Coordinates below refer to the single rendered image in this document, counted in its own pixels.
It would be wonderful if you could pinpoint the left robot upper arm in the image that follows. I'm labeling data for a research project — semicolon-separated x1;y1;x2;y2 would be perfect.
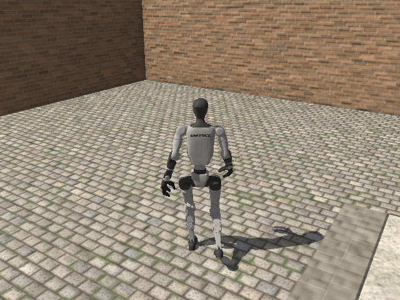
171;125;188;161

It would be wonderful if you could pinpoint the robot right thigh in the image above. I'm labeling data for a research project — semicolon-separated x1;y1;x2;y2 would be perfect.
209;174;221;218

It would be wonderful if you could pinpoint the right robot hand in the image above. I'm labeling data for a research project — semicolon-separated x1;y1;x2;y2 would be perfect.
218;166;233;178

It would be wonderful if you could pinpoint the humanoid robot head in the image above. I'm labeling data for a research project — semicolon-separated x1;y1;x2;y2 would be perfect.
190;98;211;128

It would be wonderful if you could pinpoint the right robot upper arm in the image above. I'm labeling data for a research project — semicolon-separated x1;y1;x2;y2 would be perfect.
213;126;230;159

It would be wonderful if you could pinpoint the robot right forearm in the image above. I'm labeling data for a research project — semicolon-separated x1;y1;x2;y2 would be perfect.
223;150;233;169

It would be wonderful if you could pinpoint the robot left forearm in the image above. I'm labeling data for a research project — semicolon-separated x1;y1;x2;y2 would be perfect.
163;151;176;181

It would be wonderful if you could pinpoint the left robot hand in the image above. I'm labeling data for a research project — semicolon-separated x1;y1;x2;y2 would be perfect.
161;180;176;197

